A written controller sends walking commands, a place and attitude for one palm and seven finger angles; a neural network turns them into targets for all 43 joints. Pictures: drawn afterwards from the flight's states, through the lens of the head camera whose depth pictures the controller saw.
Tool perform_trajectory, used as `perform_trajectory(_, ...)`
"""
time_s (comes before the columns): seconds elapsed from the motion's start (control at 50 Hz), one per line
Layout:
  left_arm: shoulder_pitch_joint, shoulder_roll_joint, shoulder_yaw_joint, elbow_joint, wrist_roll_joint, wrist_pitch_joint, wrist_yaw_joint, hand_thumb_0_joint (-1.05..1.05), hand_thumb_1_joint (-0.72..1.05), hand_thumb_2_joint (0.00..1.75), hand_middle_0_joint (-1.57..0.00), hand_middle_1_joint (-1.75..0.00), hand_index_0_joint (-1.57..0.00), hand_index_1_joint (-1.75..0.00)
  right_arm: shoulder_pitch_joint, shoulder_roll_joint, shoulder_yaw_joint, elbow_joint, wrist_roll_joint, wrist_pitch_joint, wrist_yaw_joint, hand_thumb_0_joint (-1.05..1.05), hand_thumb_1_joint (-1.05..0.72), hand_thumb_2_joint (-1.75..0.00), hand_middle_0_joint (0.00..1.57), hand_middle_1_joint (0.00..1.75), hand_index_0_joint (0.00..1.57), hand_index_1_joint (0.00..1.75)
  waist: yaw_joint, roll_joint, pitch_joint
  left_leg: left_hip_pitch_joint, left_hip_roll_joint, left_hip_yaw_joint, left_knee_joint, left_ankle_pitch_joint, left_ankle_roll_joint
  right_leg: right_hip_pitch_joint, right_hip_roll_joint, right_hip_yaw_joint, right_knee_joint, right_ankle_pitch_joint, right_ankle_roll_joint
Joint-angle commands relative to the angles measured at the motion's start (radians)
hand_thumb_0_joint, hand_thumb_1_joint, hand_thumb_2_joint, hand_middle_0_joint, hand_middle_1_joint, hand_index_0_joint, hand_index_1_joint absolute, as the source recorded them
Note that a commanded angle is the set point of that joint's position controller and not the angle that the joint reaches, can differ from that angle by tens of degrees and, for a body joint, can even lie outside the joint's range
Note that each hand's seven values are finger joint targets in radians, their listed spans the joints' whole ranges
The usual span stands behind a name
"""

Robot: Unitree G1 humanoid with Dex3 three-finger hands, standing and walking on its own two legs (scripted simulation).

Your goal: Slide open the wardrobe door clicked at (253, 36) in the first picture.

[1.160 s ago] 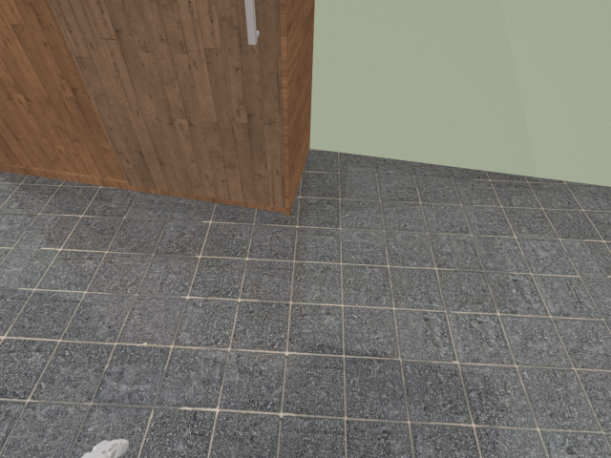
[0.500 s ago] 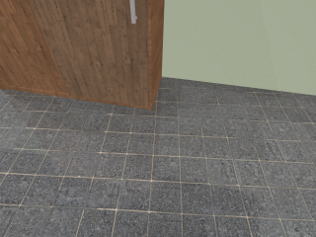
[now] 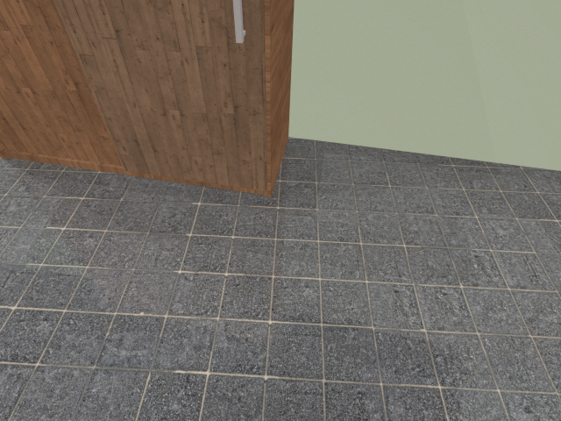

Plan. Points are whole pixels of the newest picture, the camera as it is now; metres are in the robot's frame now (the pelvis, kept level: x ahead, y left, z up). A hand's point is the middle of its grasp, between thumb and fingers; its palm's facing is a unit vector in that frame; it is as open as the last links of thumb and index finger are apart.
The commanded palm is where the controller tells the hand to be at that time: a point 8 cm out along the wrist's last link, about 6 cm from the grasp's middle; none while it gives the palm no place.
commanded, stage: look at it before walking up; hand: right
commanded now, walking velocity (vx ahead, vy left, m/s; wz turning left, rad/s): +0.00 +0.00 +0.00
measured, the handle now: out of the picture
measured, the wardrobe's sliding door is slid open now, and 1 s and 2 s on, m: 0.00 0.00 0.00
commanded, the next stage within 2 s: walk to a spot facing it in 0.28 s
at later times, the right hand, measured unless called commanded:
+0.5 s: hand out of the picture +0.07 -0.25 -0.16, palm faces -0.03 +0.94 -0.34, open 7.4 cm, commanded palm none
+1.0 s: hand out of the picture +0.04 -0.16 -0.16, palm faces -0.19 +0.96 -0.21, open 7.4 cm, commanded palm none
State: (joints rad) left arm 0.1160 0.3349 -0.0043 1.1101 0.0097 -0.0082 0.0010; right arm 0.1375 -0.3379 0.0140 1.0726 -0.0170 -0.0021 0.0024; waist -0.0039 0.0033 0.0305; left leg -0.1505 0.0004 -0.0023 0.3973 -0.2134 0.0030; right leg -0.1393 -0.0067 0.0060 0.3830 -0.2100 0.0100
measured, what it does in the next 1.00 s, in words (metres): lifts its right foot, turning left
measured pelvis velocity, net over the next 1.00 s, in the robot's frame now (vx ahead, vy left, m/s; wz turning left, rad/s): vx -0.01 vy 0.02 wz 0.27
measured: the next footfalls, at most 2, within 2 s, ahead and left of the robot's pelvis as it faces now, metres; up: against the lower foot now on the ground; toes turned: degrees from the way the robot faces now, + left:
right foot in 1.24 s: +0.14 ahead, -0.10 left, +0.00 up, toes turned +21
left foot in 1.76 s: +0.26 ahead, +0.22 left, +0.00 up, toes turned +50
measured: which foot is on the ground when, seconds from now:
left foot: down 0.00-1.00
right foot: down 0.00-0.76, up 0.78-1.00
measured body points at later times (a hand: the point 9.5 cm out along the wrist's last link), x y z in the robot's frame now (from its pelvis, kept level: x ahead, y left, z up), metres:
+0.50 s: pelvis +0.00 +0.00 +0.00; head +0.01 +0.00 +0.45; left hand +0.09 +0.29 -0.13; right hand +0.07 -0.30 -0.13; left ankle +0.00 +0.12 -0.74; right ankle +0.00 -0.13 -0.74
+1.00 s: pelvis -0.01 +0.02 +0.00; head +0.02 +0.04 +0.45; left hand +0.01 +0.29 -0.15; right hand +0.05 -0.21 -0.15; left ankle -0.01 +0.10 -0.74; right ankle +0.02 -0.13 -0.67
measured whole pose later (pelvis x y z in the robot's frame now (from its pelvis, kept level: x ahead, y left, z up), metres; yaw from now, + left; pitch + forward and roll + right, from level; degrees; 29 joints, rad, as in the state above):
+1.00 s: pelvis -0.01 +0.02 +0.00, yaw +15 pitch +1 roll -1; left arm 0.18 0.24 0.06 0.97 0.03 0.03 -0.01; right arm 0.35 -0.17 -0.03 0.95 -0.03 0.00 0.01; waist -0.04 -0.01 0.03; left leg -0.25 -0.07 -0.08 0.44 -0.20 0.06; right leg -0.48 -0.07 -0.02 1.03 -0.32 0.06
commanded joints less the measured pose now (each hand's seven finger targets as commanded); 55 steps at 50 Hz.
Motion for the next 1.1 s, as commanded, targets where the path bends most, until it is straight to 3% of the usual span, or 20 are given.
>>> perform_trajectory(0.0, -0.049, 0.207, 0.037, -0.063, -0.001, -0.027, 0.011, 0.00, 0.90, 0.90, -0.20, -0.30, -0.20, -0.30, -0.040, -0.209, -0.047, -0.059, 0.005, -0.027, -0.013, 0.00, -0.90, -0.90, 0.20, 0.30, 0.20, 0.30, 0.001, 0.004, -0.064, 0.003, 0.121, -0.106, -0.075, 0.124, 0.029, 0.009, -0.108, 0.092, -0.064, 0.139, -0.036)
perform_trajectory(0.4, -0.050, 0.210, 0.040, -0.064, -0.001, -0.024, 0.016, 0.00, 0.90, 0.90, -0.20, -0.30, -0.20, -0.30, -0.039, -0.212, -0.049, -0.060, 0.006, -0.022, -0.012, 0.00, -0.90, -0.90, 0.20, 0.30, 0.20, 0.30, 0.003, 0.002, -0.044, -0.009, 0.118, -0.114, -0.081, 0.179, 0.031, 0.038, -0.116, 0.076, -0.059, 0.157, -0.031)
perform_trajectory(0.46, 0.021, 0.094, 0.027, -0.071, 0.001, -0.004, 0.022, 0.00, 0.90, 0.90, -0.20, -0.30, -0.20, -0.30, 0.020, -0.104, -0.037, -0.069, 0.005, 0.013, -0.017, 0.00, -0.90, -0.90, 0.20, 0.30, 0.20, 0.30, 0.010, 0.001, -0.047, -0.058, 0.106, -0.132, -0.015, 0.217, 0.018, 0.026, -0.122, 0.025, -0.004, 0.143, -0.013)
perform_trajectory(0.48, 0.035, 0.093, 0.032, -0.082, 0.002, 0.001, 0.025, 0.00, 0.90, 0.90, -0.20, -0.30, -0.20, -0.30, 0.031, -0.101, -0.042, -0.080, 0.003, 0.021, -0.016, 0.00, -0.90, -0.90, 0.20, 0.30, 0.20, 0.30, 0.010, 0.006, -0.046, -0.075, 0.100, -0.135, 0.012, 0.235, 0.018, 0.021, -0.129, 0.016, 0.010, 0.148, -0.014)
perform_trajectory(0.6, 0.032, 0.124, 0.071, -0.169, 0.005, 0.015, 0.033, 0.00, 0.90, 0.90, -0.20, -0.30, -0.20, -0.30, 0.068, -0.080, -0.065, -0.164, -0.003, 0.044, -0.001, 0.00, -0.90, -0.90, 0.20, 0.30, 0.20, 0.30, 0.006, -0.086, -0.029, -0.208, 0.022, -0.111, 0.220, 0.132, 0.009, -0.038, -0.221, 0.057, 0.016, 0.039, -0.066)
perform_trajectory(0.62, 0.028, 0.132, 0.078, -0.180, 0.004, 0.013, 0.032, 0.00, 0.90, 0.90, -0.20, -0.30, -0.20, -0.30, 0.078, -0.067, -0.067, -0.171, -0.003, 0.045, 0.002, 0.00, -0.90, -0.90, 0.20, 0.30, 0.20, 0.30, 0.000, -0.133, -0.044, -0.217, 0.003, -0.078, 0.306, 0.067, 0.002, -0.043, -0.264, 0.080, 0.000, 0.073, -0.093)
perform_trajectory(0.64, 0.024, 0.131, 0.083, -0.186, 0.004, 0.009, 0.032, 0.00, 0.90, 0.90, -0.20, -0.30, -0.20, -0.30, 0.084, -0.052, -0.071, -0.181, -0.004, 0.048, 0.004, 0.00, -0.90, -0.90, 0.20, 0.30, 0.20, 0.30, -0.003, -0.183, -0.039, -0.227, -0.010, -0.033, 0.410, -0.120, -0.010, -0.063, -0.320, 0.102, -0.021, 0.140, -0.132)
perform_trajectory(0.66, 0.017, 0.126, 0.085, -0.196, 0.006, 0.006, 0.032, 0.00, 0.90, 0.90, -0.20, -0.30, -0.20, -0.30, 0.092, -0.036, -0.076, -0.190, -0.004, 0.050, 0.006, 0.00, -0.90, -0.90, 0.20, 0.30, 0.20, 0.30, -0.009, -0.195, -0.044, -0.226, 0.000, -0.008, 0.467, -0.243, -0.018, -0.070, -0.352, 0.105, -0.018, 0.218, -0.165)
perform_trajectory(0.68, -0.004, 0.121, 0.090, -0.209, 0.009, 0.005, 0.033, 0.00, 0.90, 0.90, -0.20, -0.30, -0.20, -0.30, 0.115, -0.025, -0.082, -0.195, -0.002, 0.049, 0.008, 0.00, -0.90, -0.90, 0.20, 0.30, 0.20, 0.30, -0.026, -0.193, -0.041, -0.193, 0.028, -0.014, 0.442, -0.268, -0.013, -0.092, -0.361, 0.077, 0.025, 0.276, -0.166)
perform_trajectory(0.7, -0.018, 0.116, 0.091, -0.214, 0.012, 0.007, 0.032, 0.00, 0.90, 0.90, -0.20, -0.30, -0.20, -0.30, 0.155, -0.019, -0.086, -0.190, -0.003, 0.045, 0.011, 0.00, -0.90, -0.90, 0.20, 0.30, 0.20, 0.30, -0.047, -0.159, -0.044, -0.132, 0.030, 0.001, 0.358, -0.213, -0.010, -0.116, -0.332, 0.024, 0.100, 0.290, -0.137)
perform_trajectory(0.72, -0.034, 0.112, 0.094, -0.224, 0.009, 0.013, 0.031, 0.00, 0.90, 0.90, -0.20, -0.30, -0.20, -0.30, 0.220, -0.034, -0.094, -0.177, -0.007, 0.037, 0.012, 0.00, -0.90, -0.90, 0.20, 0.30, 0.20, 0.30, -0.079, -0.068, -0.049, -0.044, 0.038, -0.015, 0.204, -0.041, -0.004, -0.185, -0.277, -0.042, 0.255, 0.213, -0.081)
perform_trajectory(0.74, -0.003, 0.041, 0.082, -0.241, 0.001, 0.023, 0.023, 0.00, 0.90, 0.90, -0.20, -0.30, -0.20, -0.30, 0.259, -0.118, -0.112, -0.175, -0.021, 0.019, 0.003, 0.00, -0.90, -0.90, 0.20, 0.30, 0.20, 0.30, -0.079, 0.257, -0.059, 0.037, 0.218, -0.342, -0.029, 0.080, 0.057, -0.359, -0.109, -0.156, 0.543, -0.157, 0.017)
perform_trajectory(0.76, -0.038, 0.012, 0.074, -0.278, 0.003, 0.027, 0.018, 0.00, 0.90, 0.90, -0.20, -0.30, -0.20, -0.30, 0.277, -0.165, -0.113, -0.181, -0.007, 0.017, -0.006, 0.00, -0.90, -0.90, 0.20, 0.30, 0.20, 0.30, -0.088, 0.320, -0.020, -0.039, 0.359, -0.585, -0.164, 0.073, 0.155, -0.465, -0.029, -0.070, 0.707, -0.394, 0.040)
perform_trajectory(0.78, -0.053, 0.034, 0.078, -0.272, 0.006, 0.036, 0.018, 0.00, 0.90, 0.90, -0.20, -0.30, -0.20, -0.30, 0.256, -0.138, -0.116, -0.193, -0.003, 0.018, -0.014, 0.00, -0.90, -0.90, 0.20, 0.30, 0.20, 0.30, -0.084, 0.255, 0.005, -0.107, 0.318, -0.620, -0.241, -0.240, 0.141, -0.470, -0.052, 0.034, 0.767, -0.326, 0.029)
perform_trajectory(0.8, -0.047, 0.040, 0.083, -0.266, 0.007, 0.030, 0.012, 0.00, 0.90, 0.90, -0.20, -0.30, -0.20, -0.30, 0.194, -0.113, -0.114, -0.204, -0.003, 0.015, -0.013, 0.00, -0.90, -0.90, 0.20, 0.30, 0.20, 0.30, -0.051, 0.191, 0.047, -0.120, 0.283, -0.597, -0.250, -0.372, 0.147, -0.498, -0.071, 0.045, 0.783, -0.235, 0.029)
perform_trajectory(0.84, 0.004, 0.035, 0.085, -0.238, 0.017, 0.018, 0.000, 0.00, 0.90, 0.90, -0.20, -0.30, -0.20, -0.30, 0.149, -0.070, -0.106, -0.216, -0.002, -0.001, -0.011, 0.00, -0.90, -0.90, 0.20, 0.30, 0.20, 0.30, -0.016, 0.104, 0.002, -0.082, 0.222, -0.478, -0.212, -0.319, 0.152, -0.462, -0.090, 0.022, 0.741, -0.129, 0.041)
perform_trajectory(0.88, 0.011, 0.015, 0.084, -0.230, 0.018, 0.011, -0.003, 0.00, 0.90, 0.90, -0.20, -0.30, -0.20, -0.30, 0.185, -0.061, -0.108, -0.203, -0.003, -0.016, -0.007, 0.00, -0.90, -0.90, 0.20, 0.30, 0.20, 0.30, -0.023, 0.095, -0.028, -0.050, 0.193, -0.429, -0.192, -0.248, 0.164, -0.443, -0.082, 0.000, 0.693, -0.107, 0.050)
perform_trajectory(0.94, 0.001, -0.007, 0.084, -0.239, 0.018, 0.001, -0.007, 0.00, 0.90, 0.90, -0.20, -0.30, -0.20, -0.30, 0.245, -0.054, -0.112, -0.177, -0.004, -0.028, -0.001, 0.00, -0.90, -0.90, 0.20, 0.30, 0.20, 0.30, -0.038, 0.106, -0.035, 0.015, 0.169, -0.422, -0.187, -0.218, 0.170, -0.471, -0.072, -0.013, 0.638, -0.094, 0.055)
perform_trajectory(1.02, -0.031, -0.023, 0.080, -0.265, 0.011, -0.016, -0.007, 0.00, 0.90, 0.90, -0.20, -0.30, -0.20, -0.30, 0.280, -0.054, -0.116, -0.162, -0.010, -0.034, 0.000, 0.00, -0.90, -0.90, 0.20, 0.30, 0.20, 0.30, -0.054, 0.120, -0.034, 0.047, 0.176, -0.446, -0.182, -0.195, 0.195, -0.465, -0.063, -0.026, 0.507, -0.124, 0.056)
perform_trajectory(1.08, -0.035, -0.031, 0.077, -0.283, 0.007, -0.025, -0.005, 0.00, 0.90, 0.90, -0.20, -0.30, -0.20, -0.30, 0.269, -0.060, -0.118, -0.169, -0.012, -0.028, 0.001, 0.00, -0.90, -0.90, 0.20, 0.30, 0.20, 0.30, -0.056, 0.150, -0.024, -0.017, 0.159, -0.460, -0.171, -0.182, 0.194, -0.371, -0.034, -0.032, 0.386, -0.144, 0.045)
